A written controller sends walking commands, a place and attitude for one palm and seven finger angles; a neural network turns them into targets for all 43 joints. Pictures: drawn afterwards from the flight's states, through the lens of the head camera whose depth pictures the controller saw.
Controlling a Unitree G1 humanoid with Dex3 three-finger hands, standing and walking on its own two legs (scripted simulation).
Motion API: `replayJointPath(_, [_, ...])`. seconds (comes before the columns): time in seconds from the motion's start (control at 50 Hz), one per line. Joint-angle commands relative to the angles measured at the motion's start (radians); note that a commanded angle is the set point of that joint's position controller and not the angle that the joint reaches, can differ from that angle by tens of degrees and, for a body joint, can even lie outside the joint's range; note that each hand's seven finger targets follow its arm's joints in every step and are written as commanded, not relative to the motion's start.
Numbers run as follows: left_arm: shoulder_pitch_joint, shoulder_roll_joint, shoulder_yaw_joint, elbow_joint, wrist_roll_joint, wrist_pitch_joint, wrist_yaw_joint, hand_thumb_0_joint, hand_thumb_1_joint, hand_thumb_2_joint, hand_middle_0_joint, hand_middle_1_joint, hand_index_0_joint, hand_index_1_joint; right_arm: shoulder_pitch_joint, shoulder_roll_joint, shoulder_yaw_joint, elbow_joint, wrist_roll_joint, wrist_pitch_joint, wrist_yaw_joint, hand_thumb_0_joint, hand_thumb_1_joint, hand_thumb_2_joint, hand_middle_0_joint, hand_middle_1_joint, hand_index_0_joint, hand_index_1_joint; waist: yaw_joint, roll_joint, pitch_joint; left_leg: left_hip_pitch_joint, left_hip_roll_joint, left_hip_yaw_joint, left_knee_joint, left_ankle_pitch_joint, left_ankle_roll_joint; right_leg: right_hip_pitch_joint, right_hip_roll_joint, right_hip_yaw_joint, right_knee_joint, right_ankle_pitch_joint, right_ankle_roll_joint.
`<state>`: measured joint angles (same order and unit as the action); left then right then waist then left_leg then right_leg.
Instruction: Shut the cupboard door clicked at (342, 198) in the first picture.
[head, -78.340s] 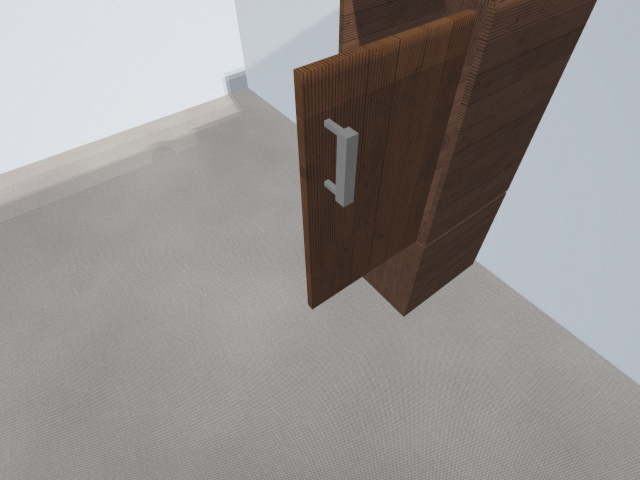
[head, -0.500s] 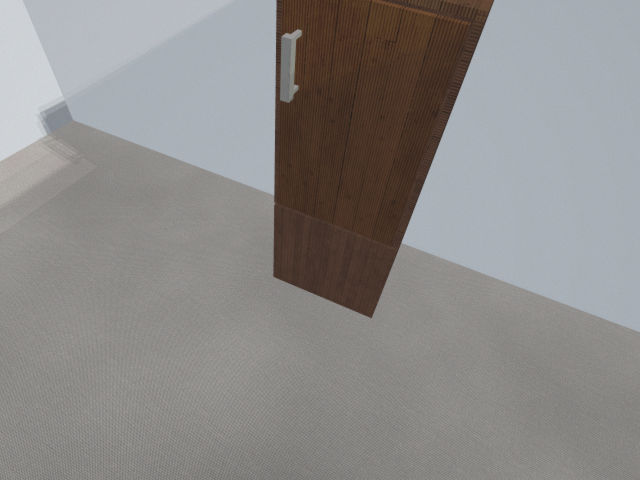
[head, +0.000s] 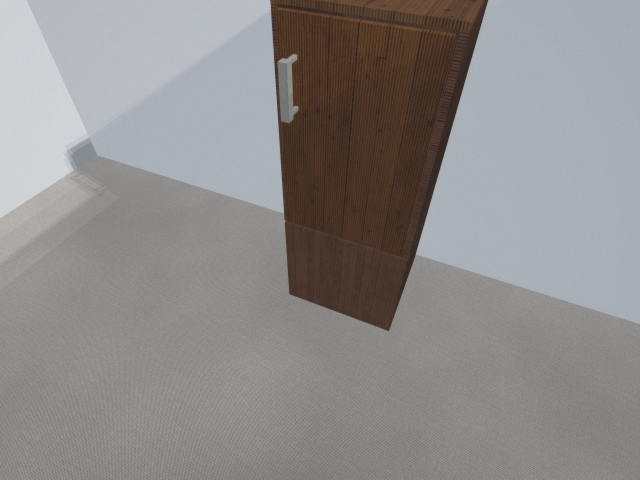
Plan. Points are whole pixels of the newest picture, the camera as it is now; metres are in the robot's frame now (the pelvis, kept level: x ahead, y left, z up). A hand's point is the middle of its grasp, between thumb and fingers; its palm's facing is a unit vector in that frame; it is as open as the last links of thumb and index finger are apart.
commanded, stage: let the arm hang, fingers relaxed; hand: left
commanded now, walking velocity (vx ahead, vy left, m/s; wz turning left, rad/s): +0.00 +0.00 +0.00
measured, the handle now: (290, 88) +0.89 +0.12 +0.10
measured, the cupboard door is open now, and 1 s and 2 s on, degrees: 0 0 0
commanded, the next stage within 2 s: look to check the result in 0.24 s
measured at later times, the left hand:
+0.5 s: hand out of the picture -0.03 +0.15 -0.18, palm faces +0.05 -0.99 -0.16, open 7.3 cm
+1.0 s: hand out of the picture -0.01 +0.16 -0.18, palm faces +0.04 -0.99 -0.16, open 7.3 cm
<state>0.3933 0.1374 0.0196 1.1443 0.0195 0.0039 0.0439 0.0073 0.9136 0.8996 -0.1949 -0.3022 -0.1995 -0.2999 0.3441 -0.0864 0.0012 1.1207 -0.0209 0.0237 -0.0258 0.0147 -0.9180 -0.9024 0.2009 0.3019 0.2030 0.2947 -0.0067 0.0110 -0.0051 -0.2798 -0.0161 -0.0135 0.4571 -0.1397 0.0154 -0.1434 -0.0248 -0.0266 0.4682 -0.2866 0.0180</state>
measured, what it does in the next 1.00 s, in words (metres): stands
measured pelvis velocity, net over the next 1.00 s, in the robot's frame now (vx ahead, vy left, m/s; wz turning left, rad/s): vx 0.02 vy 0.00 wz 0.00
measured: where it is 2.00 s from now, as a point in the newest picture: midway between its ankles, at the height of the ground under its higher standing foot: outside the picture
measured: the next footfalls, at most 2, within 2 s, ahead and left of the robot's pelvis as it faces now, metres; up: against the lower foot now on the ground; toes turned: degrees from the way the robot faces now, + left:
none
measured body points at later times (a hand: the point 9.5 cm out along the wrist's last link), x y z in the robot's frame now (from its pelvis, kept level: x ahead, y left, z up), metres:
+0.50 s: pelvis +0.01 -0.01 +0.00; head +0.01 +0.00 +0.45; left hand -0.03 +0.21 -0.16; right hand -0.01 -0.22 -0.16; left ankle +0.07 +0.11 -0.74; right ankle -0.02 -0.13 -0.74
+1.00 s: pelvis +0.02 +0.00 +0.00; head +0.03 +0.01 +0.45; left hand -0.01 +0.21 -0.16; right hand +0.02 -0.22 -0.15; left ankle +0.07 +0.11 -0.74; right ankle -0.02 -0.13 -0.74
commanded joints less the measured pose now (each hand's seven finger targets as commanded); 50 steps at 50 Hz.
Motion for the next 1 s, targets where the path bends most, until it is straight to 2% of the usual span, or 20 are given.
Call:
replayJointPath(0.0, [0.097,0.07,0.014,-0.011,0.0,-0.003,-0.001,0.0,0.9,0.9,-0.2,-0.3,-0.2,-0.3,0.064,-0.109,-0.026,-0.03,0.002,-0.012,-0.01,0.0,-0.9,-0.9,0.2,0.3,0.2,0.3,0.003,-0.024,0.168,-0.005,0.075,-0.099,-0.122,-0.163,0.005,-0.163,-0.052,0.075,-0.142,-0.11,-0.053])
replayJointPath(0.08, [0.077,0.076,0.019,-0.022,-0.001,-0.006,-0.002,0.0,0.9,0.9,-0.2,-0.3,-0.2,-0.3,0.064,-0.108,-0.024,-0.031,0.001,-0.018,-0.011,0.0,-0.9,-0.9,0.2,0.3,0.2,0.3,0.003,-0.01,0.144,0.004,0.074,-0.094,-0.114,-0.122,0.003,-0.136,-0.055,0.076,-0.141,-0.077,-0.055])
replayJointPath(0.2, [0.056,0.075,0.02,-0.022,-0.002,-0.006,-0.006,0.0,0.9,0.9,-0.2,-0.3,-0.2,-0.3,0.052,-0.115,-0.023,-0.035,0.001,-0.02,-0.013,0.0,-0.9,-0.9,0.2,0.3,0.2,0.3,0.002,0.021,0.145,0.012,0.075,-0.092,-0.115,-0.112,-0.001,-0.131,-0.055,0.076,-0.149,-0.064,-0.056])
replayJointPath(0.24, [0.056,0.083,0.02,-0.022,-0.002,-0.008,-0.006,0.0,0.9,0.9,-0.2,-0.3,-0.2,-0.3,0.049,-0.13,-0.024,-0.04,0.005,-0.022,-0.014,0.0,-0.9,-0.9,0.2,0.3,0.2,0.3,0.004,0.011,0.129,0.031,0.079,-0.095,-0.111,-0.085,-0.001,-0.117,-0.05,0.071,-0.146,-0.042,-0.055])
replayJointPath(0.28, [0.051,0.075,0.019,-0.019,-0.003,-0.008,-0.006,0.0,0.9,0.9,-0.2,-0.3,-0.2,-0.3,0.05,-0.125,-0.025,-0.037,0.002,-0.023,-0.015,0.0,-0.9,-0.9,0.2,0.3,0.2,0.3,0.0,0.027,0.113,0.038,0.08,-0.094,-0.113,-0.084,-0.002,-0.106,-0.054,0.07,-0.146,-0.034,-0.054])
replayJointPath(0.3, [0.046,0.077,0.019,-0.018,-0.004,-0.007,-0.007,0.0,0.9,0.9,-0.2,-0.3,-0.2,-0.3,0.043,-0.125,-0.023,-0.035,0.004,-0.023,-0.015,0.0,-0.9,-0.9,0.2,0.3,0.2,0.3,0.002,0.023,0.13,0.03,0.082,-0.093,-0.114,-0.082,-0.002,-0.11,-0.054,0.072,-0.149,-0.029,-0.053])
replayJointPath(0.34, [0.056,0.085,0.018,-0.015,-0.004,-0.011,-0.007,0.0,0.9,0.9,-0.2,-0.3,-0.2,-0.3,0.04,-0.136,-0.024,-0.04,0.007,-0.023,-0.015,0.0,-0.9,-0.9,0.2,0.3,0.2,0.3,0.004,-0.006,0.118,0.052,0.083,-0.084,-0.101,-0.047,-0.001,-0.106,-0.056,0.071,-0.159,-0.018,-0.054])
replayJointPath(0.48, [0.052,0.08,0.012,-0.007,-0.006,-0.012,-0.006,0.0,0.9,0.9,-0.2,-0.3,-0.2,-0.3,0.032,-0.134,-0.022,-0.03,0.007,-0.023,-0.015,0.0,-0.9,-0.9,0.2,0.3,0.2,0.3,-0.002,-0.003,0.103,0.078,0.086,-0.08,-0.092,-0.003,-0.002,-0.093,-0.06,0.073,-0.164,0.009,-0.051])
replayJointPath(0.54, [0.064,0.088,0.012,-0.002,-0.006,-0.012,-0.006,0.0,0.9,0.9,-0.2,-0.3,-0.2,-0.3,0.018,-0.143,-0.022,-0.029,0.01,-0.022,-0.016,0.0,-0.9,-0.9,0.2,0.3,0.2,0.3,0.003,-0.019,0.117,0.082,0.087,-0.077,-0.089,0.007,-0.001,-0.096,-0.059,0.068,-0.171,0.013,-0.051])
replayJointPath(0.56, [0.056,0.083,0.011,0.0,-0.005,-0.011,-0.006,0.0,0.9,0.9,-0.2,-0.3,-0.2,-0.3,0.019,-0.137,-0.023,-0.026,0.008,-0.021,-0.016,0.0,-0.9,-0.9,0.2,0.3,0.2,0.3,-0.002,-0.02,0.12,0.081,0.087,-0.078,-0.091,0.002,-0.002,-0.096,-0.062,0.066,-0.171,0.006,-0.05])
replayJointPath(0.76, [0.054,0.089,0.01,0.004,-0.005,-0.013,-0.006,0.0,0.9,0.9,-0.2,-0.3,-0.2,-0.3,0.003,-0.147,-0.021,-0.02,0.009,-0.025,-0.016,0.0,-0.9,-0.9,0.2,0.3,0.2,0.3,0.001,-0.007,0.1,0.095,0.09,-0.077,-0.097,0.033,0.001,-0.067,-0.063,0.062,-0.167,0.041,-0.046])
replayJointPath(0.8, [0.048,0.089,0.009,0.004,-0.005,-0.012,-0.006,0.0,0.9,0.9,-0.2,-0.3,-0.2,-0.3,0.0,-0.144,-0.02,-0.018,0.008,-0.025,-0.016,0.0,-0.9,-0.9,0.2,0.3,0.2,0.3,0.003,-0.013,0.119,0.087,0.088,-0.079,-0.101,0.03,0.001,-0.069,-0.063,0.061,-0.17,0.042,-0.045])
replayJointPath(0.9, [0.045,0.091,0.01,0.005,-0.005,-0.011,-0.006,0.0,0.9,0.9,-0.2,-0.3,-0.2,-0.3,-0.003,-0.149,-0.018,-0.017,0.008,-0.029,-0.018,0.0,-0.9,-0.9,0.2,0.3,0.2,0.3,0.003,0.009,0.101,0.095,0.088,-0.083,-0.104,0.05,0.002,-0.048,-0.062,0.06,-0.165,0.06,-0.045])
replayJointPath(0.94, [0.047,0.101,0.011,0.003,-0.005,-0.011,-0.007,0.0,0.9,0.9,-0.2,-0.3,-0.2,-0.3,-0.01,-0.159,-0.018,-0.018,0.011,-0.028,-0.017,0.0,-0.9,-0.9,0.2,0.3,0.2,0.3,0.008,-0.005,0.118,0.091,0.089,-0.083,-0.106,0.041,0.002,-0.056,-0.062,0.056,-0.171,0.049,-0.045])
replayJointPath(0.98, [0.04,0.093,0.011,0.003,-0.004,-0.009,-0.007,0.0,0.9,0.9,-0.2,-0.3,-0.2,-0.3,-0.006,-0.153,-0.019,-0.018,0.008,-0.028,-0.017,0.0,-0.9,-0.9,0.2,0.3,0.2,0.3,0.004,0.006,0.115,0.091,0.087,-0.082,-0.11,0.035,0.001,-0.051,-0.063,0.058,-0.169,0.048,-0.044])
